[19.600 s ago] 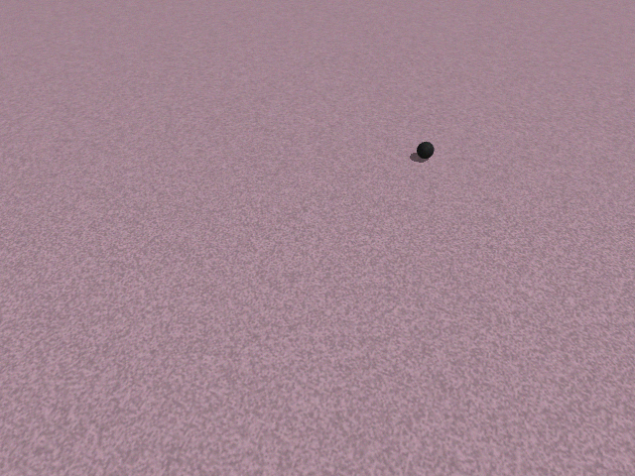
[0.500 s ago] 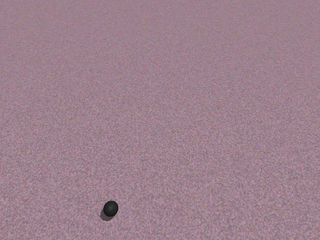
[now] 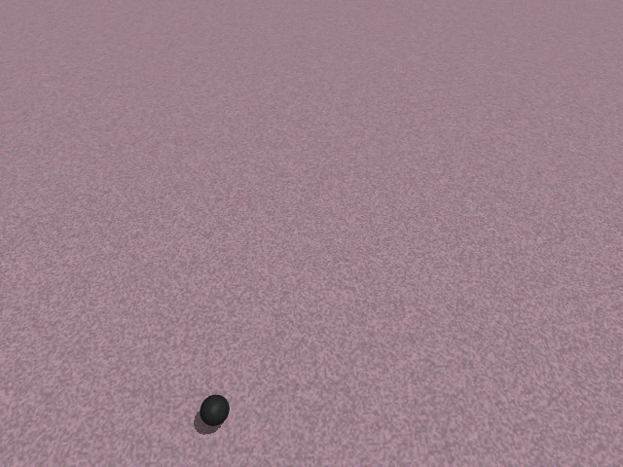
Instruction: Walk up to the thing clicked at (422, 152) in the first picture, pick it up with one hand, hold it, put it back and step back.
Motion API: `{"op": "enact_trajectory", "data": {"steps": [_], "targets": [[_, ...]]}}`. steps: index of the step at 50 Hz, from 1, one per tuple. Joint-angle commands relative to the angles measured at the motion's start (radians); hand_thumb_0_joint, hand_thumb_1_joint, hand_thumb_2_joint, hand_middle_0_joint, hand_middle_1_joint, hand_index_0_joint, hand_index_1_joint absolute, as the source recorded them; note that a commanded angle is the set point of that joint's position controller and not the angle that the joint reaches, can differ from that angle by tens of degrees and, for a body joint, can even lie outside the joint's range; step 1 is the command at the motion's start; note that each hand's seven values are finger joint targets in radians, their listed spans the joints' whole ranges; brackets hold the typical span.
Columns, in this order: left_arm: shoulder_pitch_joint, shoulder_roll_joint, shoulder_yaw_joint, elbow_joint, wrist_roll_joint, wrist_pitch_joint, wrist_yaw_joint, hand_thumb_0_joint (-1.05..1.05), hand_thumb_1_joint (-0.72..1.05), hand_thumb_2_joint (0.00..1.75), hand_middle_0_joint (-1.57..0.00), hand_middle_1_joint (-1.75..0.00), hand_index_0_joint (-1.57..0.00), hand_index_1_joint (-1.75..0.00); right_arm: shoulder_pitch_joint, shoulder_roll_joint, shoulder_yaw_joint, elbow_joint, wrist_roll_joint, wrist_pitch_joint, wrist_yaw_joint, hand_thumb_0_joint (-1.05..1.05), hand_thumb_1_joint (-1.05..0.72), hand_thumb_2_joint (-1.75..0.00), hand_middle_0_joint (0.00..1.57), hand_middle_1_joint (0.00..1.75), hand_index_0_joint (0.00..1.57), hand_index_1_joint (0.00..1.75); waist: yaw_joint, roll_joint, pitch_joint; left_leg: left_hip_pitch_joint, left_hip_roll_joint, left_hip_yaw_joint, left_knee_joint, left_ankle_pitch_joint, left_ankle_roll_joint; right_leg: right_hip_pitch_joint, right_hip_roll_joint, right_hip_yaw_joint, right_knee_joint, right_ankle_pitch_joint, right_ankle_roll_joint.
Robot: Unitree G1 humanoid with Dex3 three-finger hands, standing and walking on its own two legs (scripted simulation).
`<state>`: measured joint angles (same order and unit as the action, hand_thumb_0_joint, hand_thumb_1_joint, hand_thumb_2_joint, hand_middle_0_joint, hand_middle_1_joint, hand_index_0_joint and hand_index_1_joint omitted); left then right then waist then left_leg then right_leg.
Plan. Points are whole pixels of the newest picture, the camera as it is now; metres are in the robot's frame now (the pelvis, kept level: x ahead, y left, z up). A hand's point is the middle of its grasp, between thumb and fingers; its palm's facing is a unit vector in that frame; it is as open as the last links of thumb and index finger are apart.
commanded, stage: rise first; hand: left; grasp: from above
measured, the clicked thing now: (214, 410) +0.43 +0.30 -0.74
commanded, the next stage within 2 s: none
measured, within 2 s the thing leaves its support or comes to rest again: neither
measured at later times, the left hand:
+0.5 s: hand out of the picture +0.14 +0.26 -0.19, palm faces -0.07 -0.91 -0.40, open 12.5 cm
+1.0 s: hand out of the picture +0.12 +0.27 -0.24, palm faces -0.18 -0.86 -0.49, open 14.1 cm
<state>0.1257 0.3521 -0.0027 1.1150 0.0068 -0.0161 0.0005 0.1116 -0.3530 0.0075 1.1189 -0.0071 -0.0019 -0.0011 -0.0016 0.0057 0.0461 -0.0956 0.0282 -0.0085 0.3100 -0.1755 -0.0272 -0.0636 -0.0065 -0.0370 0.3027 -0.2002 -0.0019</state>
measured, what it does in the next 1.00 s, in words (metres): lowers itself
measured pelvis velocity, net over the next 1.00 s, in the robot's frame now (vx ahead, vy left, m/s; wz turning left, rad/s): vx -0.02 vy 0.02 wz -0.02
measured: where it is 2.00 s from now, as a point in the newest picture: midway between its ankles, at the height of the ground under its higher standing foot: outside the picture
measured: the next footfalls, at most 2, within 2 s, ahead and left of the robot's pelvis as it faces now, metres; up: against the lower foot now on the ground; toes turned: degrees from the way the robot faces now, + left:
none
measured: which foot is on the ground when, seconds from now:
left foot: down 0.00-1.00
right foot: down 0.00-1.00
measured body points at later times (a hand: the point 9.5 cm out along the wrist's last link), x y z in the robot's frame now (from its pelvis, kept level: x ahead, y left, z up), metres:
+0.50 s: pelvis -0.02 +0.01 -0.04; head +0.04 +0.01 +0.40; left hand +0.14 +0.31 -0.16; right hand +0.09 -0.25 -0.16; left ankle +0.00 +0.14 -0.75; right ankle -0.02 -0.11 -0.75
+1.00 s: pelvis -0.02 +0.02 -0.10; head +0.08 +0.03 +0.33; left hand +0.13 +0.32 -0.21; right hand +0.16 -0.23 -0.19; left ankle +0.00 +0.14 -0.75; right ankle -0.02 -0.11 -0.75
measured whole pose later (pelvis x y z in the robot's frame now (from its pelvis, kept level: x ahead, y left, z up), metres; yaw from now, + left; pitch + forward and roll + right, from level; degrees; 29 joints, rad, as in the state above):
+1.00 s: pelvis -0.02 +0.02 -0.10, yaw -1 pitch +19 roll -2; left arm 0.27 0.32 0.13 0.43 0.25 0.20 0.02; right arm 0.19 -0.23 -0.02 0.54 0.01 -0.15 -0.03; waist -0.03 0.01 -0.12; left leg -0.98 0.03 -0.03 1.19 -0.54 -0.01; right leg -0.92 -0.01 -0.03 1.15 -0.55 0.02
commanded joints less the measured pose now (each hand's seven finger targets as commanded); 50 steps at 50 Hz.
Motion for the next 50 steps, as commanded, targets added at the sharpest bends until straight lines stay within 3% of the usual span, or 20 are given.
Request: {"op": "enact_trajectory", "data": {"steps": [1,3,4,5,6,7,8,9,11,12,13,16,20,22,26,28,29,40,41,50], "targets": [[-0.034,0.221,0.043,-0.06,0.004,-0.017,0.011,0.0,0.9,0.9,-0.2,-0.3,-0.2,-0.3,-0.034,-0.21,-0.043,-0.059,-0.003,-0.025,-0.01,0.0,-0.9,-0.9,0.2,0.3,0.2,0.3,0.0,-0.017,-0.06,0.019,0.106,-0.074,-0.026,0.184,0.041,-0.016,-0.134,0.098,-0.048,0.192,-0.017],[-0.034,0.217,0.043,-0.061,0.003,-0.017,0.01,0.0,0.82,0.93,-0.16,-0.38,-0.16,-0.38,-0.026,-0.213,-0.042,-0.056,-0.003,-0.024,-0.009,0.0,-0.94,-0.92,0.2,0.3,0.2,0.3,0.001,-0.003,-0.047,0.001,0.104,-0.076,-0.034,0.145,0.043,-0.02,-0.134,0.102,-0.059,0.153,-0.017],[-0.385,0.046,0.044,-0.412,-0.051,-0.108,0.024,0.0,0.74,1.0,-0.16,-0.46,-0.13,-0.46,-0.028,-0.043,-0.003,-0.336,0.069,-0.075,-0.028,0.0,-0.99,-0.92,0.2,0.3,0.2,0.3,-0.119,0.067,0.025,-0.115,-0.045,0.06,0.03,-0.007,0.038,-0.26,-0.01,0.038,0.015,0.07,-0.009],[-0.486,0.106,0.068,-0.379,-0.045,-0.101,0.03,0.0,0.66,0.98,-0.18,-0.54,-0.15,-0.54,0.027,-0.073,-0.01,-0.283,0.068,-0.073,-0.037,0.0,-0.95,-0.91,0.2,0.3,0.2,0.3,-0.084,0.017,-0.022,-0.101,-0.042,0.053,0.046,-0.023,0.042,-0.204,-0.009,0.023,0.021,0.036,-0.005],[-0.289,0.194,0.132,-0.175,-0.023,-0.056,0.035,0.0,0.58,0.98,-0.15,-0.62,-0.13,-0.62,0.056,-0.107,-0.025,-0.265,0.065,-0.063,-0.043,0.0,-0.93,-0.91,0.2,0.3,0.2,0.3,-0.063,-0.017,-0.018,-0.13,-0.045,0.051,0.059,-0.039,0.044,-0.211,-0.001,0.011,0.027,-0.001,-0.013],[-0.218,0.196,0.145,-0.101,-0.012,-0.039,0.022,0.0,0.5,0.94,-0.14,-0.7,-0.14,-0.7,0.062,-0.104,-0.034,-0.292,0.064,-0.052,-0.041,0.0,-0.92,-0.9,0.2,0.3,0.2,0.3,-0.038,-0.044,-0.007,-0.167,-0.04,0.053,0.095,-0.025,0.044,-0.231,0.003,0.003,0.057,-0.005,-0.012],[-0.259,0.204,0.139,-0.12,0.01,-0.04,0.009,0.0,0.42,0.93,-0.11,-0.78,-0.13,-0.78,0.075,-0.101,-0.048,-0.313,0.053,-0.053,-0.044,0.0,-0.91,-0.9,0.2,0.3,0.2,0.3,-0.034,-0.054,-0.061,-0.18,-0.039,0.049,0.125,-0.005,0.047,-0.237,0.004,0.005,0.089,0.011,-0.014],[-0.309,0.25,0.165,-0.161,0.03,-0.052,0.003,0.0,0.34,0.92,-0.1,-0.86,-0.13,-0.86,0.091,-0.102,-0.063,-0.329,0.052,-0.06,-0.052,0.0,-0.91,-0.9,0.2,0.3,0.2,0.3,-0.031,-0.047,-0.148,-0.165,-0.038,0.044,0.151,0.03,0.049,-0.231,0.0,0.012,0.129,0.065,-0.011],[-0.173,0.238,0.192,-0.08,0.088,-0.036,-0.019,0.0,0.18,0.94,-0.04,-1.02,-0.09,-1.0,0.122,-0.1,-0.084,-0.364,0.035,-0.067,-0.043,0.0,-0.94,-0.91,0.2,0.3,0.2,0.3,-0.019,-0.044,-0.221,-0.232,-0.044,0.038,0.233,0.075,0.045,-0.249,0.0,0.012,0.212,0.114,-0.011],[-0.109,0.229,0.207,-0.075,0.114,-0.029,-0.027,0.0,0.1,0.95,-0.02,-1.09,-0.07,-1.04,0.13,-0.095,-0.094,-0.383,0.028,-0.068,-0.036,0.0,-0.92,-0.9,0.2,0.3,0.2,0.3,0.017,-0.017,-0.269,-0.26,-0.05,0.039,0.264,0.101,0.041,-0.241,-0.002,0.011,0.248,0.128,-0.016],[-0.067,0.222,0.229,-0.109,0.118,-0.022,-0.026,0.0,0.02,0.96,-0.02,-1.11,-0.06,-1.06,0.13,-0.087,-0.097,-0.414,0.027,-0.068,-0.032,0.0,-0.93,-0.9,0.2,0.3,0.2,0.3,0.032,0.015,-0.314,-0.252,-0.057,0.043,0.278,0.119,0.036,-0.232,0.0,0.015,0.264,0.137,-0.018],[-0.091,0.17,0.202,-0.201,0.139,0.024,0.002,0.0,-0.18,0.94,-0.03,-1.13,-0.07,-1.08,0.107,-0.071,-0.094,-0.482,0.031,-0.07,-0.027,0.0,-0.91,-0.9,0.2,0.3,0.2,0.3,0.028,0.059,-0.293,-0.29,-0.052,0.041,0.295,0.08,0.027,-0.293,0.009,0.01,0.287,0.081,-0.021],[-0.137,0.165,0.191,-0.286,0.153,0.088,0.022,0.0,-0.47,0.99,-0.06,-1.08,-0.07,-1.07,0.085,-0.065,-0.095,-0.549,0.035,-0.081,-0.023,0.0,-0.9,-0.9,0.2,0.3,0.2,0.3,0.003,0.007,-0.237,-0.391,-0.039,0.028,0.356,-0.025,0.03,-0.407,0.018,-0.001,0.333,-0.04,-0.019],[-0.1,0.152,0.194,-0.322,0.156,0.108,0.025,0.0,-0.55,0.98,-0.08,-1.08,-0.08,-1.07,0.091,-0.064,-0.095,-0.574,0.035,-0.095,-0.023,0.0,-0.91,-0.9,0.2,0.3,0.2,0.3,-0.004,-0.011,-0.225,-0.434,-0.037,0.025,0.38,-0.092,0.032,-0.458,0.02,0.0,0.354,-0.108,-0.018],[-0.083,0.173,0.219,-0.465,0.178,0.104,0.028,0.0,-0.55,0.98,-0.07,-1.07,-0.08,-1.07,0.114,-0.056,-0.104,-0.597,0.029,-0.127,-0.029,0.0,-0.9,-0.9,0.2,0.3,0.2,0.3,-0.01,0.014,-0.307,-0.454,-0.026,0.016,0.468,-0.043,0.034,-0.513,0.02,0.001,0.459,-0.06,-0.014],[-0.06,0.16,0.209,-0.515,0.193,0.102,0.026,0.0,-0.56,0.98,-0.07,-1.07,-0.07,-1.07,0.119,-0.048,-0.105,-0.604,0.025,-0.14,-0.033,0.0,-0.89,-0.9,0.2,0.3,0.2,0.3,-0.021,0.034,-0.327,-0.475,-0.021,0.014,0.514,-0.029,0.034,-0.554,0.018,0.006,0.506,-0.043,-0.014],[-0.042,0.18,0.227,-0.55,0.203,0.101,0.03,0.0,-0.56,0.98,-0.07,-1.07,-0.08,-1.07,0.12,-0.045,-0.105,-0.608,0.023,-0.147,-0.037,0.0,-0.89,-0.9,0.2,0.3,0.2,0.3,-0.012,0.045,-0.348,-0.482,-0.023,0.016,0.535,-0.018,0.034,-0.564,0.016,0.009,0.522,-0.033,-0.013],[0.133,0.129,0.185,-0.741,0.24,0.184,0.031,0.0,-0.56,0.97,-0.07,-1.08,-0.08,-1.07,0.119,-0.038,-0.099,-0.658,0.017,-0.183,-0.043,0.0,-0.91,-0.9,0.2,0.3,0.2,0.3,-0.033,0.062,-0.399,-0.548,-0.003,-0.015,0.656,0.063,0.031,-0.676,0.021,-0.002,0.647,-0.012,-0.015],[0.138,0.135,0.197,-0.753,0.237,0.188,0.03,0.0,-0.55,0.96,-0.07,-1.08,-0.08,-1.07,0.107,-0.041,-0.1,-0.665,0.015,-0.186,-0.041,0.0,-0.91,-0.9,0.2,0.3,0.2,0.3,-0.027,0.074,-0.395,-0.562,0.002,-0.023,0.664,0.068,0.027,-0.701,0.021,-0.006,0.668,-0.027,-0.018],[0.208,0.159,0.217,-0.855,0.269,0.199,0.034,0.0,-0.54,0.95,-0.07,-1.09,-0.08,-1.07,0.095,-0.035,-0.098,-0.705,0.015,-0.207,-0.032,0.0,-0.9,-0.9,0.2,0.3,0.2,0.3,-0.009,0.091,-0.434,-0.668,-0.005,-0.031,0.751,0.005,0.028,-0.799,0.022,-0.007,0.771,-0.071,-0.022]]}}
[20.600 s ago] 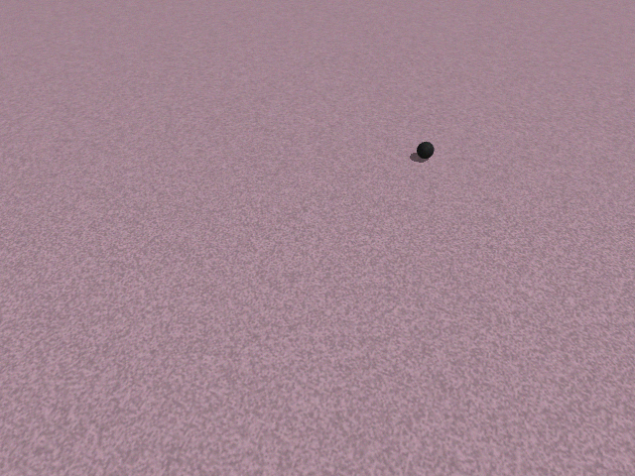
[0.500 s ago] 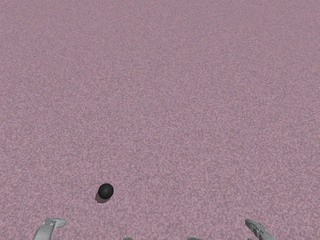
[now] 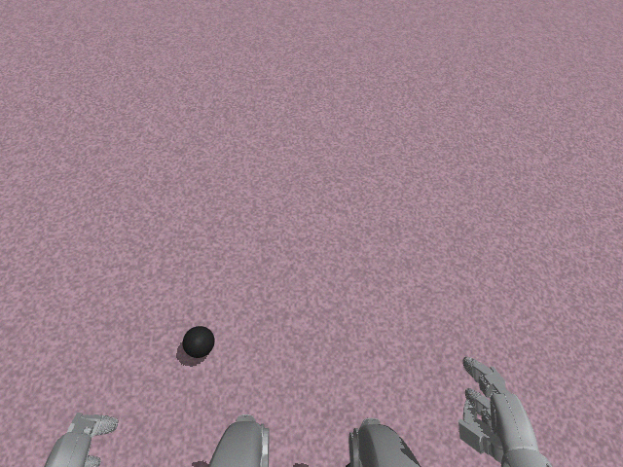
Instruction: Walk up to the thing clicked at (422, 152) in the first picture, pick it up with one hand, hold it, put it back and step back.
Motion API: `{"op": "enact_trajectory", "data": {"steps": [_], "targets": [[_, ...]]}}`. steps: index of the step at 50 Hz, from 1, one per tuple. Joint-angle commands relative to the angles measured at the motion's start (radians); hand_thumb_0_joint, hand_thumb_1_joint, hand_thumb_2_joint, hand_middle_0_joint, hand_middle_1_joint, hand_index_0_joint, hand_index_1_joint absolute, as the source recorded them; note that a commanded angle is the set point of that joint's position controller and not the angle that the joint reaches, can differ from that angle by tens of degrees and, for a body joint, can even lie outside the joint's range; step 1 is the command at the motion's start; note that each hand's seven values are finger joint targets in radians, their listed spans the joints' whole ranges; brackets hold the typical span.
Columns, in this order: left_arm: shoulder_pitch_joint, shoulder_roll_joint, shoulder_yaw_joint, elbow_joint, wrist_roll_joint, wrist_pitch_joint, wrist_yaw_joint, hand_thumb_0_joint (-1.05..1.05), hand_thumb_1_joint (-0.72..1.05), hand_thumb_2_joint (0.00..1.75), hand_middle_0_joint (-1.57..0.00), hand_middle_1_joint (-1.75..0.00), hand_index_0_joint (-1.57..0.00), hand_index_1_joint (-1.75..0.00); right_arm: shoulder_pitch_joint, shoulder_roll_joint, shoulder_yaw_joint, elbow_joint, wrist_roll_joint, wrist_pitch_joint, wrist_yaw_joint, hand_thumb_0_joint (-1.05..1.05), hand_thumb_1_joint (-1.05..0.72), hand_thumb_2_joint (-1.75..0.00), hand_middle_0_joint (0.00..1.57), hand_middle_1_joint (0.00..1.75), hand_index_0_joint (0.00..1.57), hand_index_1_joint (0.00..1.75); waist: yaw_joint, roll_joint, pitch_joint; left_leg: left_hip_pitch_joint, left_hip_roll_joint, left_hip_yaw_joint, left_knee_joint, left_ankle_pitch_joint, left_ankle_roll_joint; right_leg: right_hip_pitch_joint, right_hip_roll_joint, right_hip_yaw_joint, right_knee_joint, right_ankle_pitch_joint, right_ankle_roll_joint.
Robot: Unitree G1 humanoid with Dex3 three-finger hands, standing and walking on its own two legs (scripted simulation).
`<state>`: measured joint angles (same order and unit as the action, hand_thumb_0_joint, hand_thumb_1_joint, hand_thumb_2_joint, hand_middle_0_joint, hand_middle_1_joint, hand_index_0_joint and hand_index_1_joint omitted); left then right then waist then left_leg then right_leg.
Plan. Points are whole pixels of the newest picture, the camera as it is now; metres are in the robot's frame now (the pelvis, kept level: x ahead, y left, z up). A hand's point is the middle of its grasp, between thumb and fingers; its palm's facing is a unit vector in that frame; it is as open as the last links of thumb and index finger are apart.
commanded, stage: rise first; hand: left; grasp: from above
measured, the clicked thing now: (198, 341) +0.44 +0.29 -0.64
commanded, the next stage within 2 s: approach in 1.86 s
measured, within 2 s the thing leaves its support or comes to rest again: neither
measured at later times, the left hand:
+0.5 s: hand (135, 406) +0.24 +0.31 -0.31, palm faces -0.41 -0.46 -0.79, open 14.0 cm
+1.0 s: hand (153, 370) +0.33 +0.33 -0.44, palm faces -0.46 -0.12 -0.88, open 14.0 cm
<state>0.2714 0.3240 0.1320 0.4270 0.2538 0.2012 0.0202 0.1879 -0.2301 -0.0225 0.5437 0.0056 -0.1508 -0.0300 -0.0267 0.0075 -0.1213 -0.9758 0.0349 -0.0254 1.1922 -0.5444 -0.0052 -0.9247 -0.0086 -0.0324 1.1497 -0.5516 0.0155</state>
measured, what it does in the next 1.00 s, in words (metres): lowers itself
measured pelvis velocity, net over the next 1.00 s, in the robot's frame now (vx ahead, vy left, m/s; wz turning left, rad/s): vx -0.09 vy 0.00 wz -0.11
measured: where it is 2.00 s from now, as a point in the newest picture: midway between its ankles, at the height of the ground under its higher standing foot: outside the picture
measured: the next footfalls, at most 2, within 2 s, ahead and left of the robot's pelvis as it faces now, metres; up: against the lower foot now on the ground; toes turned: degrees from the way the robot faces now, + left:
none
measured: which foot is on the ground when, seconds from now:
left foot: down 0.00-1.00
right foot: down 0.00-1.00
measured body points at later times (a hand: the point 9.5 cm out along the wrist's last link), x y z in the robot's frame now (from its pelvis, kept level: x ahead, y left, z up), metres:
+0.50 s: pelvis -0.06 -0.01 -0.19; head +0.14 +0.00 +0.22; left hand +0.26 +0.33 -0.27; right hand +0.12 -0.29 -0.31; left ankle +0.01 +0.12 -0.64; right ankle +0.00 -0.13 -0.64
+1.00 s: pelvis -0.09 +0.00 -0.30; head +0.13 +0.05 +0.09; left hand +0.35 +0.34 -0.38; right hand -0.03 -0.28 -0.42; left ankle +0.01 +0.12 -0.64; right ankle +0.00 -0.13 -0.64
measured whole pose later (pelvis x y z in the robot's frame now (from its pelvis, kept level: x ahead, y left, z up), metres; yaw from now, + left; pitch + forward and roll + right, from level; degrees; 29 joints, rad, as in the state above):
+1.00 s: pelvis -0.09 +0.00 -0.30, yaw -6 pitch +33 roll -8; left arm -0.68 0.80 0.22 1.17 1.14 -0.39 0.22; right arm 0.14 -0.28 0.00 0.77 -0.08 -0.04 0.09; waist -0.11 -0.01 -0.08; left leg -2.19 0.03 -0.12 2.26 -0.65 0.01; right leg -2.10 0.01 -0.08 2.18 -0.67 0.03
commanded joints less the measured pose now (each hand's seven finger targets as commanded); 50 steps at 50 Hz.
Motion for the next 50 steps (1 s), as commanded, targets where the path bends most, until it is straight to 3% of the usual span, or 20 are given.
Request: {"op": "enact_trajectory", "data": {"steps": [1,4,8,11,16,19,22,25,27,29,31,35,38,43,46,48,50], "targets": [[0.043,0.191,0.082,-0.166,0.029,-0.021,0.014,0.0,-0.54,0.95,-0.07,-1.08,-0.08,-1.07,0.013,-0.154,-0.068,-0.133,0.002,-0.06,-0.005,0.0,-0.9,-0.9,0.2,0.3,0.2,0.3,0.004,0.09,-0.268,0.198,-0.016,-0.007,-0.111,0.354,0.01,0.048,0.025,-0.008,-0.074,0.279,-0.037],[-0.071,0.215,0.075,-0.096,0.072,-0.047,0.018,0.0,-0.54,0.94,-0.07,-1.1,-0.08,-1.08,-0.003,-0.162,-0.065,-0.116,0.004,-0.068,0.0,0.0,-0.91,-0.9,0.2,0.3,0.2,0.3,-0.021,0.045,-0.235,0.075,-0.019,-0.005,-0.035,0.279,0.017,-0.043,0.024,-0.006,-0.015,0.236,-0.037],[-0.211,0.279,0.111,0.038,0.16,-0.152,0.019,0.0,-0.53,0.94,-0.06,-1.09,-0.08,-1.08,-0.027,-0.179,-0.073,-0.085,-0.005,-0.091,0.012,0.0,-0.89,-0.9,0.2,0.3,0.2,0.3,-0.007,0.059,-0.263,-0.084,-0.026,-0.007,0.096,0.176,0.016,-0.23,0.021,0.004,0.138,0.142,-0.039],[-0.279,0.273,0.063,0.017,0.221,-0.242,0.009,0.0,-0.53,0.95,-0.06,-1.11,-0.07,-1.1,-0.025,-0.191,-0.082,-0.068,-0.007,-0.102,0.022,0.0,-0.89,-0.89,0.2,0.3,0.2,0.3,-0.021,0.096,-0.378,-0.123,-0.027,-0.006,0.177,0.157,0.016,-0.309,0.019,0.014,0.225,0.138,-0.04],[-0.401,0.452,0.163,0.12,0.331,-0.352,0.046,0.0,-0.57,0.99,-0.07,-1.11,-0.07,-1.11,-0.031,-0.221,-0.088,-0.016,-0.003,-0.092,0.04,0.0,-0.9,-0.9,0.2,0.3,0.2,0.3,0.015,0.086,-0.506,-0.279,-0.031,0.002,0.36,0.217,0.025,-0.432,0.025,0.017,0.381,0.189,-0.038],[-0.468,0.507,0.187,0.185,0.403,-0.374,0.073,0.0,-0.56,1.0,-0.07,-1.11,-0.07,-1.1,-0.025,-0.231,-0.091,0.008,-0.003,-0.067,0.05,0.0,-0.9,-0.9,0.2,0.3,0.2,0.3,0.041,0.081,-0.56,-0.347,-0.033,0.012,0.44,0.229,0.029,-0.475,0.027,0.015,0.436,0.2,-0.037],[-0.619,0.544,0.184,0.211,0.451,-0.39,0.085,0.0,-0.54,1.0,-0.06,-1.12,-0.07,-1.1,-0.006,-0.238,-0.1,0.031,-0.005,-0.046,0.059,0.0,-0.88,-0.9,0.2,0.3,0.2,0.3,0.029,0.085,-0.638,-0.386,-0.029,0.012,0.504,0.214,0.03,-0.517,0.029,0.007,0.481,0.185,-0.038],[-0.78,0.576,0.152,0.295,0.502,-0.415,0.077,0.0,-0.53,1.0,-0.05,-1.11,-0.06,-1.1,0.019,-0.236,-0.106,0.063,-0.014,-0.034,0.063,0.0,-0.87,-0.89,0.2,0.3,0.2,0.3,-0.002,0.05,-0.638,-0.487,-0.026,0.013,0.567,0.108,0.036,-0.567,0.034,-0.002,0.508,0.104,-0.031],[-0.829,0.653,0.181,0.356,0.544,-0.435,0.07,0.0,-0.51,1.0,-0.04,-1.11,-0.06,-1.1,0.03,-0.241,-0.105,0.082,-0.017,-0.023,0.064,0.0,-0.85,-0.89,0.2,0.3,0.2,0.3,0.009,0.035,-0.658,-0.547,-0.026,0.018,0.601,0.067,0.037,-0.574,0.036,-0.004,0.536,0.068,-0.031],[-0.885,0.692,0.185,0.384,0.58,-0.459,0.065,0.0,-0.52,1.01,-0.04,-1.1,-0.05,-1.09,0.035,-0.245,-0.104,0.091,-0.024,-0.011,0.066,0.0,-0.85,-0.89,0.2,0.3,0.2,0.3,0.014,0.042,-0.674,-0.579,-0.025,0.019,0.635,0.038,0.038,-0.609,0.039,-0.01,0.563,0.037,-0.032],[-0.952,0.693,0.169,0.388,0.612,-0.484,0.068,0.0,-0.5,1.0,-0.04,-1.1,-0.05,-1.09,0.047,-0.248,-0.1,0.104,-0.03,-0.001,0.069,0.0,-0.85,-0.89,0.2,0.3,0.2,0.3,0.001,0.071,-0.676,-0.58,-0.022,0.016,0.657,0.017,0.037,-0.648,0.04,-0.021,0.591,0.016,-0.035],[-0.984,0.733,0.18,0.476,0.671,-0.532,0.086,0.0,-0.52,1.02,-0.04,-1.07,-0.05,-1.06,0.057,-0.248,-0.087,0.123,-0.042,0.022,0.078,0.0,-0.85,-0.89,0.2,0.3,0.2,0.3,-0.002,0.078,-0.625,-0.658,-0.023,0.002,0.692,-0.031,0.039,-0.722,0.048,-0.046,0.645,-0.037,-0.041],[-1.034,0.779,0.192,0.51,0.726,-0.567,0.114,0.0,-0.52,1.02,-0.04,-1.05,-0.05,-1.05,0.06,-0.251,-0.075,0.132,-0.052,0.043,0.088,0.0,-0.86,-0.89,0.2,0.3,0.2,0.3,0.004,0.13,-0.606,-0.677,-0.021,-0.014,0.707,-0.061,0.036,-0.795,0.051,-0.064,0.701,-0.06,-0.047],[-1.148,0.812,0.188,0.543,0.817,-0.598,0.189,0.0,-0.52,1.01,-0.05,-1.02,-0.06,-1.02,0.062,-0.274,-0.064,0.155,-0.068,0.07,0.1,0.0,-0.87,-0.89,0.2,0.3,0.2,0.3,-0.022,0.221,-0.578,-0.654,-0.011,-0.067,0.704,-0.105,0.024,-0.941,0.051,-0.102,0.795,-0.073,-0.052],[-1.178,0.79,0.159,0.589,0.857,-0.599,0.228,0.0,-0.53,1.02,-0.06,-1.0,-0.06,-1.0,0.072,-0.277,-0.058,0.173,-0.078,0.083,0.107,0.0,-0.88,-0.9,0.2,0.3,0.2,0.3,-0.044,0.249,-0.566,-0.646,-0.013,-0.075,0.732,-0.073,0.019,-0.986,0.045,-0.111,0.829,-0.044,-0.051],[-1.222,0.824,0.16,0.607,0.89,-0.594,0.251,0.0,-0.55,1.04,-0.06,-0.98,-0.05,-0.99,0.079,-0.283,-0.057,0.182,-0.086,0.093,0.109,0.0,-0.88,-0.9,0.2,0.3,0.2,0.3,-0.051,0.266,-0.583,-0.636,-0.015,-0.07,0.755,-0.05,0.018,-1.005,0.044,-0.11,0.84,-0.031,-0.053],[-1.249,0.82,0.147,0.627,0.908,-0.587,0.27,0.0,-0.53,1.02,-0.07,-0.98,-0.06,-0.98,0.084,-0.281,-0.053,0.186,-0.095,0.101,0.114,0.0,-0.88,-0.9,0.2,0.3,0.2,0.3,-0.062,0.251,-0.57,-0.659,-0.017,-0.065,0.778,-0.05,0.021,-1.009,0.043,-0.111,0.843,-0.032,-0.052]]}}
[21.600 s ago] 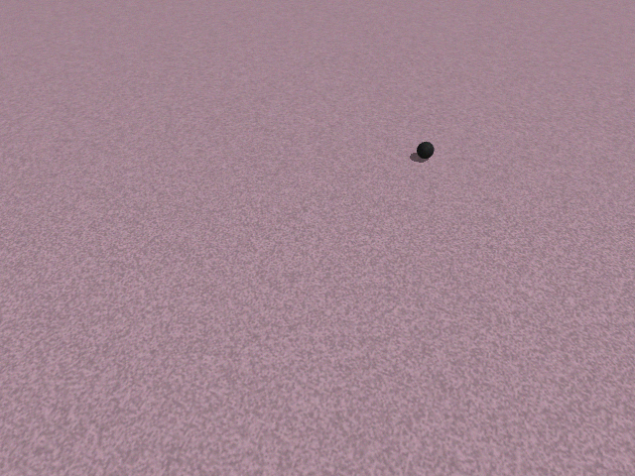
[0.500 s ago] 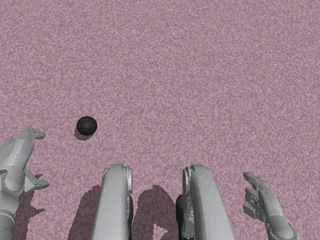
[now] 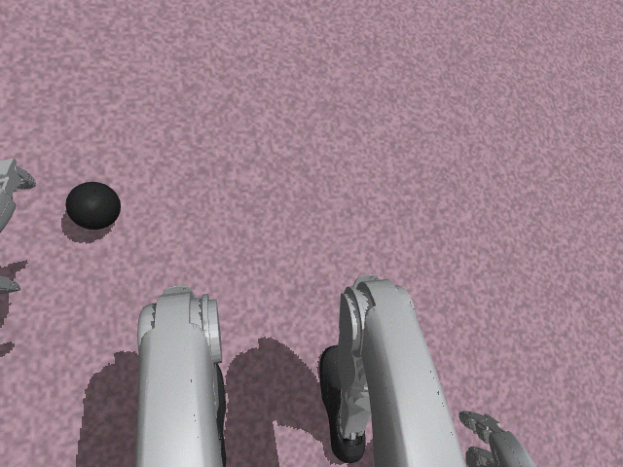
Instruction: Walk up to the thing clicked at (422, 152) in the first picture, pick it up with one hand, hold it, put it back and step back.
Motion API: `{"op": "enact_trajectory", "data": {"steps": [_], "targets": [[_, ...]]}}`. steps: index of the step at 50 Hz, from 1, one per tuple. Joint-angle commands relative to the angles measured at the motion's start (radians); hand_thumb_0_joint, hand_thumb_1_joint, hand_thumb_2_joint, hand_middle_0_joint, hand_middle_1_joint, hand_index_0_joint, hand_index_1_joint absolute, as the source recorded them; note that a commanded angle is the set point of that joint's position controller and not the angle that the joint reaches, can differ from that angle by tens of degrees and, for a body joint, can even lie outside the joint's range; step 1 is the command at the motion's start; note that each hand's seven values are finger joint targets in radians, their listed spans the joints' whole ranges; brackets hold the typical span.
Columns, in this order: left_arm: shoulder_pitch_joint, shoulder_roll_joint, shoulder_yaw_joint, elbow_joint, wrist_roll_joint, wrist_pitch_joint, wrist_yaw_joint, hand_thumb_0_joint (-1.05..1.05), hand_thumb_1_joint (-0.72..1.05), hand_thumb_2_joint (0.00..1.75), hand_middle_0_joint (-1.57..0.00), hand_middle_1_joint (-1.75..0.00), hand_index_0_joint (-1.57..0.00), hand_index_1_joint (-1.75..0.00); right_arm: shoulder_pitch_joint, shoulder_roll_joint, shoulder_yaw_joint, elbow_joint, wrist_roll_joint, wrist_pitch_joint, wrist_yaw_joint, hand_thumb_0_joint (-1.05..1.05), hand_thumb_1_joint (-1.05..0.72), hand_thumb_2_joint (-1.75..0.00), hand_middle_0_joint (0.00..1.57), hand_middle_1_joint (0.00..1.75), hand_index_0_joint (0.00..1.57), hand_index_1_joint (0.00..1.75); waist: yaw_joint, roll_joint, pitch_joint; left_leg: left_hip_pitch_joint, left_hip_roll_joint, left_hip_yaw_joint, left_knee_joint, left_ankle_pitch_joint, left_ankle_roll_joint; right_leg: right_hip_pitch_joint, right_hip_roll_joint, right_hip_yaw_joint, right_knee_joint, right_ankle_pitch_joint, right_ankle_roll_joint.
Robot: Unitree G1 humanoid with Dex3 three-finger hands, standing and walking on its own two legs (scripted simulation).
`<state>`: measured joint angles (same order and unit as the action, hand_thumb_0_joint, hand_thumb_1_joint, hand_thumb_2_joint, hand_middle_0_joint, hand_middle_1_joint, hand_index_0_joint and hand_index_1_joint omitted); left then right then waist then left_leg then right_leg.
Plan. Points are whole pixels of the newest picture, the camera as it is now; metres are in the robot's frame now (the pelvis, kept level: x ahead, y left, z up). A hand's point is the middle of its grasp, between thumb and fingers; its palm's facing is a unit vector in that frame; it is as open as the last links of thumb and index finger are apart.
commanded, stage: rise first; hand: left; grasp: from above
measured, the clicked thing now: (94, 205) +0.50 +0.34 -0.33
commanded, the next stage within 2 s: approach in 0.86 s
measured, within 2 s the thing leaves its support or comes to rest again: neither
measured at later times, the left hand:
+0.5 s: hand (25, 219) +0.43 +0.37 -0.19, palm faces -0.44 -0.09 -0.89, open 14.2 cm
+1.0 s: hand (37, 213) +0.44 +0.37 -0.21, palm faces -0.44 -0.10 -0.89, open 14.2 cm
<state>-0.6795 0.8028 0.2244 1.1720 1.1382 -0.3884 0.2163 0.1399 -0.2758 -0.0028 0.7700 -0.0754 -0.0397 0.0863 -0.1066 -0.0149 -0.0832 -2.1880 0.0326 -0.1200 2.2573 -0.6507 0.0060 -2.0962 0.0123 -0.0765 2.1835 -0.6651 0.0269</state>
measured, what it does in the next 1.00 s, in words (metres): lowers itself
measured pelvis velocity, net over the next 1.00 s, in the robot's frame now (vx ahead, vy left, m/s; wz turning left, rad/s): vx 0.01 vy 0.00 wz -0.06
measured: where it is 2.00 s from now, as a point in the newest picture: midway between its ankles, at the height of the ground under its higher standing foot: (277, 431)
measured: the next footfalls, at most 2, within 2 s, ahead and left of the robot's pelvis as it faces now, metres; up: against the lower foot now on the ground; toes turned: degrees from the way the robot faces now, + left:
none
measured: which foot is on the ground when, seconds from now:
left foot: down 0.00-1.00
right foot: down 0.00-1.00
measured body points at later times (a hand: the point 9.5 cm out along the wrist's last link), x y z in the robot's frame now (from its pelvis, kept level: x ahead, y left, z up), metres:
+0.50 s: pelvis +0.01 +0.00 -0.04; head +0.25 +0.08 +0.33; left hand +0.45 +0.38 -0.14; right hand +0.11 -0.28 -0.15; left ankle +0.09 +0.12 -0.34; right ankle +0.11 -0.13 -0.34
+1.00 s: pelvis +0.01 +0.00 -0.05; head +0.26 +0.09 +0.31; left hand +0.46 +0.37 -0.16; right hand +0.08 -0.28 -0.16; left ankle +0.09 +0.12 -0.34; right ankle +0.11 -0.13 -0.34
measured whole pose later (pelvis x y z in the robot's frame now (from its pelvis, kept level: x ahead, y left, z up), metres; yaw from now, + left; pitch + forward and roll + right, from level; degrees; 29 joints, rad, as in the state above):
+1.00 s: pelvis +0.01 +0.00 -0.05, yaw -3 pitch +32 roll -10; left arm -0.87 0.95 0.24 1.38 1.29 -0.38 0.33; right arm 0.09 -0.27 0.09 0.75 -0.17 0.02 0.14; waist -0.19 -0.05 0.00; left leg -2.33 0.03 -0.17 2.45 -0.70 0.00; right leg -2.22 0.03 -0.11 2.34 -0.70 0.04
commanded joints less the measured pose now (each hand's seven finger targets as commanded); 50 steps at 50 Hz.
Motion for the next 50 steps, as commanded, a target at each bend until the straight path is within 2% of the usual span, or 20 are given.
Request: {"op": "enact_trajectory", "data": {"steps": [1,7,9,11,15,19,22,23,25,29,30,31,36,37,42,45,47,48,49,50], "targets": [[-0.316,0.34,0.046,-0.102,0.036,0.005,0.082,0.0,-0.55,1.03,-0.06,-0.97,-0.05,-0.98,0.134,-0.237,-0.072,-0.039,-0.017,-0.005,0.0,0.0,-0.88,-0.9,0.2,0.3,0.2,0.3,0.011,0.276,-0.613,0.548,-0.017,0.035,-0.273,0.058,0.012,0.159,0.021,-0.065,-0.189,0.083,-0.062],[-0.364,0.38,0.04,-0.046,0.088,0.017,0.106,0.0,-0.54,1.01,-0.07,-0.96,-0.06,-0.97,0.138,-0.238,-0.063,-0.03,-0.036,0.013,0.009,0.0,-0.89,-0.9,0.2,0.3,0.2,0.3,0.007,0.269,-0.633,0.512,-0.026,0.053,-0.213,0.081,0.017,0.163,0.026,-0.061,-0.172,0.094,-0.063],[-0.378,0.378,0.028,-0.026,0.103,0.016,0.108,0.0,-0.53,1.0,-0.08,-0.97,-0.07,-0.97,0.135,-0.237,-0.058,-0.033,-0.042,0.018,0.011,0.0,-0.9,-0.9,0.2,0.3,0.2,0.3,-0.008,0.255,-0.616,0.49,-0.026,0.052,-0.197,0.075,0.02,0.156,0.029,-0.066,-0.165,0.091,-0.062],[-0.393,0.383,0.025,-0.024,0.116,0.009,0.113,0.0,-0.52,0.99,-0.08,-0.97,-0.08,-0.98,0.131,-0.237,-0.05,-0.03,-0.049,0.022,0.013,0.0,-0.9,-0.9,0.2,0.3,0.2,0.3,-0.009,0.275,-0.616,0.492,-0.026,0.047,-0.187,0.09,0.018,0.149,0.028,-0.07,-0.147,0.103,-0.06],[-0.381,0.394,0.035,-0.001,0.127,0.002,0.117,0.0,-0.54,1.01,-0.07,-0.99,-0.07,-0.99,0.13,-0.242,-0.044,-0.025,-0.062,0.033,0.018,0.0,-0.9,-0.9,0.2,0.3,0.2,0.3,-0.014,0.273,-0.627,0.51,-0.023,0.045,-0.158,0.15,0.02,0.144,0.032,-0.076,-0.124,0.147,-0.058],[-0.392,0.429,0.061,-0.009,0.124,-0.005,0.13,0.0,-0.56,1.01,-0.07,-1.0,-0.06,-1.0,0.144,-0.242,-0.034,-0.024,-0.078,0.04,0.026,0.0,-0.91,-0.9,0.2,0.3,0.2,0.3,-0.021,0.279,-0.665,0.504,-0.023,0.059,-0.112,0.243,0.024,0.199,0.039,-0.077,-0.11,0.228,-0.053],[-0.4,0.436,0.063,-0.003,0.122,-0.006,0.135,0.0,-0.56,1.01,-0.06,-1.01,-0.06,-1.01,0.142,-0.242,-0.033,-0.026,-0.083,0.044,0.029,0.0,-0.91,-0.9,0.2,0.3,0.2,0.3,-0.022,0.288,-0.657,0.482,-0.021,0.061,-0.104,0.225,0.024,0.195,0.042,-0.075,-0.104,0.215,-0.054],[-0.406,0.431,0.061,0.012,0.126,-0.004,0.136,0.0,-0.56,1.01,-0.06,-1.01,-0.05,-1.01,0.142,-0.243,-0.031,-0.027,-0.089,0.046,0.03,0.0,-0.9,-0.9,0.2,0.3,0.2,0.3,-0.034,0.278,-0.651,0.471,-0.02,0.061,-0.098,0.218,0.027,0.193,0.044,-0.079,-0.106,0.212,-0.053],[-0.411,0.44,0.066,0.012,0.123,-0.003,0.139,0.0,-0.56,1.01,-0.06,-1.01,-0.05,-1.01,0.146,-0.246,-0.026,-0.026,-0.092,0.048,0.032,0.0,-0.9,-0.9,0.2,0.3,0.2,0.3,-0.037,0.286,-0.645,0.473,-0.016,0.053,-0.096,0.22,0.025,0.185,0.045,-0.085,-0.093,0.212,-0.054],[-0.417,0.45,0.068,0.031,0.123,0.002,0.147,0.0,-0.56,1.01,-0.05,-1.01,-0.05,-1.01,0.131,-0.251,-0.023,-0.033,-0.094,0.049,0.032,0.0,-0.9,-0.9,0.2,0.3,0.2,0.3,-0.032,0.293,-0.621,0.449,-0.015,0.047,-0.099,0.145,0.023,0.147,0.047,-0.088,-0.089,0.153,-0.058],[-0.423,0.448,0.053,0.035,0.131,0.005,0.143,0.0,-0.56,1.01,-0.06,-1.01,-0.05,-1.02,0.131,-0.251,-0.017,-0.032,-0.097,0.05,0.032,0.0,-0.9,-0.9,0.2,0.3,0.2,0.3,-0.042,0.304,-0.61,0.443,-0.016,0.049,-0.094,0.148,0.023,0.149,0.047,-0.089,-0.088,0.157,-0.058],[-0.426,0.445,0.056,0.034,0.124,0.005,0.143,0.0,-0.57,1.02,-0.05,-1.01,-0.05,-1.02,0.131,-0.253,-0.016,-0.03,-0.096,0.049,0.032,0.0,-0.9,-0.9,0.2,0.3,0.2,0.3,-0.036,0.306,-0.603,0.453,-0.014,0.043,-0.097,0.142,0.021,0.132,0.046,-0.089,-0.083,0.15,-0.059],[-0.443,0.458,0.058,0.031,0.127,0.011,0.151,0.0,-0.56,1.02,-0.05,-1.01,-0.05,-1.01,0.139,-0.257,-0.012,-0.03,-0.096,0.05,0.034,0.0,-0.9,-0.9,0.2,0.3,0.2,0.3,-0.051,0.309,-0.619,0.429,-0.016,0.046,-0.081,0.148,0.022,0.147,0.049,-0.092,-0.075,0.167,-0.057],[-0.429,0.457,0.052,0.047,0.126,0.014,0.147,0.0,-0.56,1.01,-0.05,-1.02,-0.05,-1.02,0.132,-0.255,-0.008,-0.032,-0.093,0.05,0.034,0.0,-0.9,-0.9,0.2,0.3,0.2,0.3,-0.044,0.302,-0.604,0.425,-0.016,0.045,-0.082,0.137,0.023,0.137,0.051,-0.09,-0.078,0.154,-0.058],[-0.432,0.46,0.055,0.055,0.125,0.011,0.147,0.0,-0.56,1.01,-0.05,-1.02,-0.05,-1.02,0.152,-0.264,-0.002,-0.032,-0.1,0.049,0.038,0.0,-0.9,-0.9,0.2,0.3,0.2,0.3,-0.061,0.331,-0.603,0.458,-0.012,0.027,-0.077,0.203,0.017,0.13,0.047,-0.103,-0.049,0.206,-0.057],[-0.437,0.473,0.065,0.068,0.125,0.01,0.151,0.0,-0.55,1.0,-0.06,-1.02,-0.06,-1.02,0.14,-0.262,0.002,-0.034,-0.097,0.051,0.039,0.0,-0.9,-0.9,0.2,0.3,0.2,0.3,-0.057,0.319,-0.589,0.424,-0.013,0.035,-0.072,0.156,0.02,0.127,0.051,-0.099,-0.061,0.172,-0.057],[-0.43,0.468,0.057,0.075,0.128,0.011,0.146,0.0,-0.56,1.01,-0.05,-1.03,-0.05,-1.03,0.143,-0.262,0.006,-0.03,-0.1,0.051,0.04,0.0,-0.9,-0.9,0.2,0.3,0.2,0.3,-0.06,0.322,-0.588,0.431,-0.015,0.037,-0.067,0.168,0.021,0.126,0.052,-0.099,-0.059,0.177,-0.057],[-0.449,0.481,0.059,0.058,0.131,0.007,0.147,0.0,-0.61,1.07,-0.06,-0.99,-0.03,-1.02,0.137,-0.264,0.007,-0.032,-0.101,0.051,0.04,0.0,-0.91,-0.9,0.2,0.3,0.2,0.3,-0.062,0.339,-0.587,0.422,-0.015,0.038,-0.065,0.155,0.02,0.125,0.051,-0.099,-0.058,0.171,-0.057],[-0.431,0.477,0.059,0.083,0.134,0.009,0.147,0.0,-0.53,0.99,-0.06,-1.05,-0.07,-1.03,0.146,-0.265,0.008,-0.033,-0.103,0.049,0.041,0.0,-0.9,-0.9,0.2,0.3,0.2,0.3,-0.065,0.326,-0.573,0.42,-0.015,0.038,-0.063,0.161,0.022,0.13,0.05,-0.1,-0.059,0.177,-0.056],[-0.447,0.459,0.039,0.075,0.132,0.007,0.145,0.0,-0.53,0.96,-0.06,-1.06,-0.07,-1.04,0.144,-0.26,0.011,-0.031,-0.1,0.049,0.041,0.0,-0.9,-0.9,0.2,0.3,0.2,0.3,-0.072,0.318,-0.567,0.416,-0.013,0.037,-0.058,0.157,0.022,0.127,0.052,-0.098,-0.063,0.174,-0.056]]}}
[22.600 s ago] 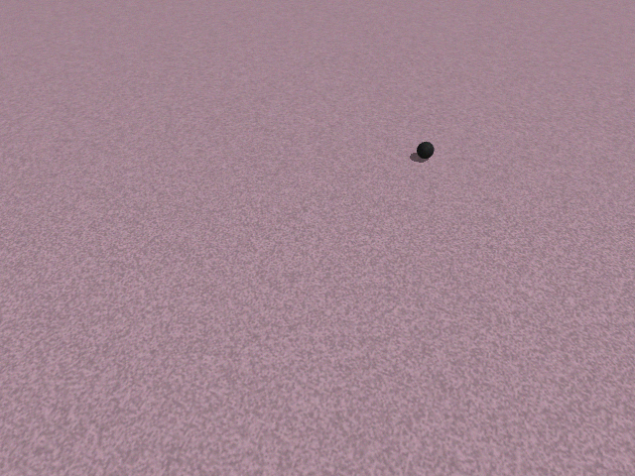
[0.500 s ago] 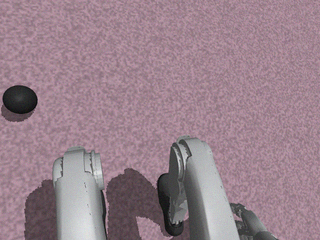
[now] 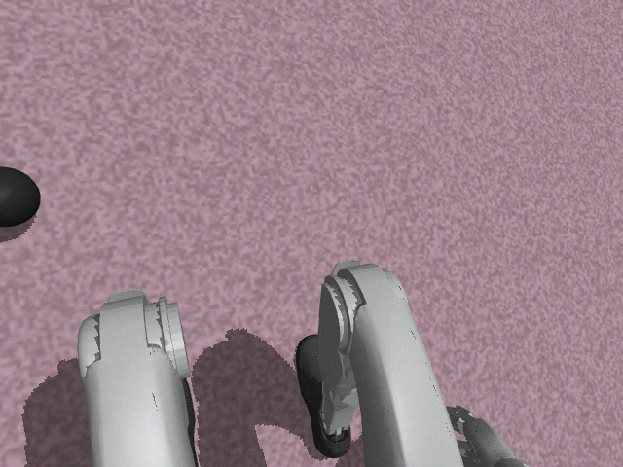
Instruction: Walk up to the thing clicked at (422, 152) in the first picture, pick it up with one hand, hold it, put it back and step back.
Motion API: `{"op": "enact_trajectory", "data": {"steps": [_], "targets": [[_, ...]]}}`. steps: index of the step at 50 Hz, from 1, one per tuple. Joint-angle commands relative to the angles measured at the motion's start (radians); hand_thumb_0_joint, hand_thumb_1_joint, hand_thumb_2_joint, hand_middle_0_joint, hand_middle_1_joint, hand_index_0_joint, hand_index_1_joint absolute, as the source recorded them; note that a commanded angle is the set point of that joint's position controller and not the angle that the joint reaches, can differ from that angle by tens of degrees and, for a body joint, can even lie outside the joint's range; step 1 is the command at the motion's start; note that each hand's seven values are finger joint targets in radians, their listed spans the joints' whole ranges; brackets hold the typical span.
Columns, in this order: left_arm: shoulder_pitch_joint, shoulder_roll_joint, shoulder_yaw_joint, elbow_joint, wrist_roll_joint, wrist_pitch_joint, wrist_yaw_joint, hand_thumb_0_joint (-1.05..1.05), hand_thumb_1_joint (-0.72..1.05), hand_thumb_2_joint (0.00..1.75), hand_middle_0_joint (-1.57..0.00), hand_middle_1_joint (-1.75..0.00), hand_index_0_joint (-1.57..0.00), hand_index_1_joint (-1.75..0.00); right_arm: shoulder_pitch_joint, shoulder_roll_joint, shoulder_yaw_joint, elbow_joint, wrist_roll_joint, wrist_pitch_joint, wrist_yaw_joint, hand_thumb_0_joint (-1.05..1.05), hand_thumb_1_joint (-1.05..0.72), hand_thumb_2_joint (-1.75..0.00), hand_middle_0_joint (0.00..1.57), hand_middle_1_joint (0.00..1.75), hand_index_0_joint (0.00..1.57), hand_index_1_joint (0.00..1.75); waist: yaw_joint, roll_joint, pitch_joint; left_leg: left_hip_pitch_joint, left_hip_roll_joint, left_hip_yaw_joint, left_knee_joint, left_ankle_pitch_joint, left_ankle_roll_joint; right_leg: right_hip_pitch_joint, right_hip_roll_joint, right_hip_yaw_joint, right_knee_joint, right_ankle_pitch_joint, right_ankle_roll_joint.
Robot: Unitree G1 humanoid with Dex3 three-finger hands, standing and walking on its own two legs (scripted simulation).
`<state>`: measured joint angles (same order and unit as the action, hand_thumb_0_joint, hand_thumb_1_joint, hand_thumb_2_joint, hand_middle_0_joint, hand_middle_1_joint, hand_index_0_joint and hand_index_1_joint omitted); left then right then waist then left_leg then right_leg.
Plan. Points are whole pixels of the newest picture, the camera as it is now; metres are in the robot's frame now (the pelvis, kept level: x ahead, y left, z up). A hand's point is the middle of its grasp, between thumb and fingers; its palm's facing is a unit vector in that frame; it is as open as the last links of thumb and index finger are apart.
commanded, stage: approach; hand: left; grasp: from above
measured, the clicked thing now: (3, 197) +0.47 +0.37 -0.28
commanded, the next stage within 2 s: rest palm in 0.96 s
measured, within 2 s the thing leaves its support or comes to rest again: neither
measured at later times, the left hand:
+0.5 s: hand out of the picture +0.49 +0.33 -0.14, palm faces -0.36 -0.05 -0.93, open 14.1 cm
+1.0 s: hand out of the picture +0.42 +0.37 -0.18, palm faces -0.31 -0.14 -0.94, open 14.0 cm
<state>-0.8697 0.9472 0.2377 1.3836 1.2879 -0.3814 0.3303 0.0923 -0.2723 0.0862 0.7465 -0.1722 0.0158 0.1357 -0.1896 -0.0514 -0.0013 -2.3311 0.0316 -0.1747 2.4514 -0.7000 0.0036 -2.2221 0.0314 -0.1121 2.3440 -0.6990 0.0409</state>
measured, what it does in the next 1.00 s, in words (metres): stands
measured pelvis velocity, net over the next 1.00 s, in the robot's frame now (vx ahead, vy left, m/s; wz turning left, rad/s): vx -0.01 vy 0.00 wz -0.01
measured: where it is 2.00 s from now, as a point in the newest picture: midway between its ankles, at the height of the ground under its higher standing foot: (255, 435)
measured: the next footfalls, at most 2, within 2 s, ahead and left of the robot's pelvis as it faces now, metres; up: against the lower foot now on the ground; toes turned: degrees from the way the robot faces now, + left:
none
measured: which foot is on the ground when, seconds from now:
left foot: down 0.00-1.00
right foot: down 0.00-1.00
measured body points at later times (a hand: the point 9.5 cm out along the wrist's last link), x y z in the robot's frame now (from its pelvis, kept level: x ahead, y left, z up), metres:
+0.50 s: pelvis +0.00 +0.00 +0.01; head +0.25 +0.07 +0.38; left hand +0.51 +0.33 -0.08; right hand +0.05 -0.28 -0.09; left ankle +0.07 +0.13 -0.29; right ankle +0.10 -0.12 -0.29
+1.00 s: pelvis -0.01 +0.00 -0.01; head +0.22 +0.13 +0.35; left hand +0.43 +0.38 -0.13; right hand +0.11 -0.28 -0.09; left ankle +0.07 +0.13 -0.29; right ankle +0.10 -0.12 -0.29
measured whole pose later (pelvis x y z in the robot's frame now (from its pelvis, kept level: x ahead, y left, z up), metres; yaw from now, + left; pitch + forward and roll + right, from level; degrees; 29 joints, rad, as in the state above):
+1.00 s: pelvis -0.01 +0.00 -0.01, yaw +0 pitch +29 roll -11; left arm -0.87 0.95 0.21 1.37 1.36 -0.45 0.48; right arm 0.04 -0.29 0.12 0.73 -0.20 0.02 0.13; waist -0.22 -0.12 0.03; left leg -2.33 0.02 -0.18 2.50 -0.69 0.01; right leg -2.21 0.03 -0.12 2.38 -0.69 0.04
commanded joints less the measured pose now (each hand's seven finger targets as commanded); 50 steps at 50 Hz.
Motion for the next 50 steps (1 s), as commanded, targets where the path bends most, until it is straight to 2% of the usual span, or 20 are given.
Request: {"op": "enact_trajectory", "data": {"steps": [1,7,9,12,16,17,20,25,29,30,34,36,37,39,40,41,43,46,48,50], "targets": [[-0.273,0.292,0.007,-0.128,-0.013,-0.004,0.032,0.0,-0.54,0.97,-0.06,-1.06,-0.07,-1.04,0.2,-0.267,-0.075,-0.005,-0.01,-0.006,-0.006,0.0,-0.9,-0.9,0.2,0.3,0.2,0.3,-0.014,0.346,-0.647,0.554,-0.011,0.091,-0.241,0.222,0.026,0.258,0.034,-0.069,-0.223,0.226,-0.067],[-0.4,0.208,-0.083,-0.131,-0.004,-0.01,0.067,0.0,-0.53,0.96,-0.06,-1.08,-0.08,-1.06,0.223,-0.271,-0.071,0.005,-0.005,-0.026,-0.006,0.0,-0.91,-0.9,0.2,0.3,0.2,0.3,-0.068,0.384,-0.625,0.578,-0.003,0.066,-0.252,0.17,0.016,0.201,0.034,-0.085,-0.214,0.193,-0.07],[-0.439,0.207,-0.086,-0.129,0.007,0.002,0.09,0.0,-0.52,0.96,-0.06,-1.08,-0.08,-1.05,0.23,-0.283,-0.073,0.006,-0.005,-0.034,-0.007,0.0,-0.91,-0.9,0.2,0.3,0.2,0.3,-0.081,0.415,-0.649,0.611,0.0,0.057,-0.263,0.174,0.009,0.187,0.034,-0.096,-0.203,0.2,-0.068],[-0.456,0.209,-0.083,-0.151,0.021,0.047,0.126,0.0,-0.54,0.97,-0.06,-1.08,-0.07,-1.06,0.238,-0.279,-0.074,-0.002,0.001,-0.048,-0.008,0.0,-0.91,-0.9,0.2,0.3,0.2,0.3,-0.07,0.468,-0.696,0.651,0.0,0.069,-0.266,0.215,0.006,0.202,0.033,-0.087,-0.2,0.241,-0.072],[-0.469,0.286,-0.007,-0.184,0.013,0.146,0.159,0.0,-0.55,0.98,-0.06,-1.06,-0.07,-1.05,0.239,-0.279,-0.079,-0.023,0.014,-0.047,-0.01,0.0,-0.91,-0.9,0.2,0.3,0.2,0.3,-0.033,0.528,-0.78,0.679,0.0,0.097,-0.281,0.281,0.005,0.245,0.028,-0.068,-0.196,0.306,-0.077],[-0.455,0.281,-0.006,-0.164,0.013,0.173,0.158,0.0,-0.56,0.98,-0.06,-1.06,-0.07,-1.05,0.243,-0.275,-0.077,-0.031,0.019,-0.045,-0.008,0.0,-0.92,-0.9,0.2,0.3,0.2,0.3,-0.038,0.517,-0.763,0.665,-0.001,0.1,-0.287,0.29,0.006,0.259,0.026,-0.064,-0.2,0.318,-0.078],[-0.456,0.277,-0.03,-0.106,0.004,0.242,0.119,0.0,-0.57,0.99,-0.06,-1.06,-0.07,-1.05,0.257,-0.27,-0.063,-0.041,0.036,-0.039,-0.01,0.0,-0.92,-0.9,0.2,0.3,0.2,0.3,-0.051,0.454,-0.748,0.607,-0.004,0.118,-0.279,0.281,0.024,0.309,0.031,-0.05,-0.243,0.33,-0.073],[-0.323,0.251,-0.081,0.009,-0.079,0.286,-0.013,0.0,-0.55,0.97,-0.06,-1.08,-0.08,-1.06,0.25,-0.268,-0.045,-0.064,0.056,-0.033,-0.012,0.0,-0.92,-0.9,0.2,0.3,0.2,0.3,-0.049,0.267,-0.651,0.412,-0.015,0.125,-0.274,0.19,0.056,0.418,0.034,-0.028,-0.287,0.256,-0.056],[-0.252,0.278,-0.089,0.025,-0.126,0.243,-0.123,0.0,-0.51,0.93,-0.06,-1.11,-0.09,-1.07,0.234,-0.275,-0.03,-0.086,0.06,-0.017,-0.016,0.0,-0.91,-0.9,0.2,0.3,0.2,0.3,-0.045,0.172,-0.609,0.347,-0.021,0.114,-0.28,0.159,0.062,0.461,0.036,-0.028,-0.294,0.213,-0.051],[-0.259,0.28,-0.099,0.007,-0.135,0.221,-0.142,0.0,-0.5,0.93,-0.07,-1.11,-0.1,-1.08,0.229,-0.275,-0.023,-0.086,0.057,-0.013,-0.018,0.0,-0.91,-0.9,0.2,0.3,0.2,0.3,-0.056,0.17,-0.593,0.341,-0.021,0.113,-0.274,0.159,0.062,0.467,0.037,-0.027,-0.295,0.215,-0.05],[-0.25,0.263,-0.079,-0.021,-0.176,0.075,-0.159,0.0,-0.48,0.9,-0.06,-1.12,-0.11,-1.07,0.228,-0.278,-0.003,-0.077,0.036,-0.008,-0.019,0.0,-0.9,-0.9,0.2,0.3,0.2,0.3,-0.071,0.158,-0.561,0.348,-0.02,0.097,-0.247,0.146,0.051,0.438,0.04,-0.038,-0.287,0.192,-0.051],[-0.281,0.295,-0.05,-0.053,-0.167,-0.024,-0.137,0.0,-0.48,0.91,-0.06,-1.11,-0.1,-1.07,0.223,-0.279,0.005,-0.07,0.018,-0.009,-0.021,0.0,-0.9,-0.89,0.2,0.3,0.2,0.3,-0.076,0.199,-0.565,0.383,-0.014,0.086,-0.23,0.136,0.041,0.418,0.049,-0.047,-0.281,0.179,-0.054],[-0.295,0.332,-0.021,-0.069,-0.142,-0.07,-0.114,0.0,-0.49,0.92,-0.06,-1.1,-0.1,-1.06,0.217,-0.287,0.009,-0.066,0.007,-0.007,-0.022,0.0,-0.9,-0.89,0.2,0.3,0.2,0.3,-0.074,0.244,-0.571,0.419,-0.012,0.083,-0.223,0.143,0.034,0.405,0.049,-0.05,-0.274,0.181,-0.056],[-0.357,0.412,0.028,-0.214,-0.081,-0.15,-0.056,0.0,-0.5,0.93,-0.06,-1.09,-0.09,-1.06,0.202,-0.296,0.005,-0.063,-0.011,-0.002,-0.023,0.0,-0.9,-0.89,0.2,0.3,0.2,0.3,-0.047,0.398,-0.682,0.569,-0.003,0.078,-0.213,0.207,0.014,0.378,0.049,-0.056,-0.235,0.218,-0.065],[-0.339,0.425,0.048,-0.277,-0.055,-0.169,-0.019,0.0,-0.51,0.94,-0.06,-1.08,-0.08,-1.05,0.182,-0.305,-0.005,-0.068,-0.017,0.004,-0.02,0.0,-0.9,-0.89,0.2,0.3,0.2,0.3,-0.027,0.47,-0.727,0.654,0.0,0.074,-0.219,0.244,0.005,0.352,0.043,-0.058,-0.209,0.235,-0.071],[-0.291,0.379,0.027,-0.243,-0.033,-0.174,0.021,0.0,-0.51,0.94,-0.06,-1.08,-0.08,-1.05,0.157,-0.299,-0.005,-0.068,-0.024,0.01,-0.015,0.0,-0.9,-0.89,0.2,0.3,0.2,0.3,-0.038,0.488,-0.698,0.666,0.003,0.068,-0.228,0.247,-0.002,0.312,0.048,-0.07,-0.186,0.235,-0.072],[-0.298,0.326,0.027,-0.245,-0.007,-0.163,0.107,0.0,-0.51,0.95,-0.06,-1.07,-0.08,-1.04,0.116,-0.305,-0.019,-0.055,-0.033,0.013,-0.013,0.0,-0.9,-0.89,0.2,0.3,0.2,0.3,-0.046,0.499,-0.648,0.686,0.004,0.058,-0.247,0.222,-0.007,0.234,0.043,-0.092,-0.174,0.21,-0.075],[-0.371,0.346,0.053,-0.247,0.03,-0.104,0.206,0.0,-0.55,1.0,-0.06,-1.02,-0.06,-1.02,0.122,-0.314,-0.052,-0.03,-0.037,0.0,-0.019,0.0,-0.9,-0.89,0.2,0.3,0.2,0.3,-0.066,0.564,-0.67,0.745,0.012,0.058,-0.263,0.221,-0.016,0.153,0.036,-0.103,-0.154,0.211,-0.074],[-0.44,0.333,0.033,-0.211,0.054,-0.042,0.24,0.0,-0.54,1.03,-0.07,-1.01,-0.07,-1.02,0.129,-0.312,-0.065,-0.013,-0.031,-0.005,-0.019,0.0,-0.9,-0.89,0.2,0.3,0.2,0.3,-0.071,0.589,-0.676,0.73,0.011,0.052,-0.285,0.199,-0.024,0.108,0.029,-0.106,-0.143,0.207,-0.08],[-0.494,0.293,-0.017,-0.177,0.052,0.04,0.247,0.0,-0.55,1.07,-0.08,-1.02,-0.07,-1.03,0.13,-0.299,-0.067,-0.006,-0.018,-0.016,-0.024,0.0,-0.9,-0.9,0.2,0.3,0.2,0.3,-0.075,0.616,-0.673,0.727,0.01,0.057,-0.304,0.176,-0.024,0.076,0.025,-0.1,-0.142,0.202,-0.086]]}}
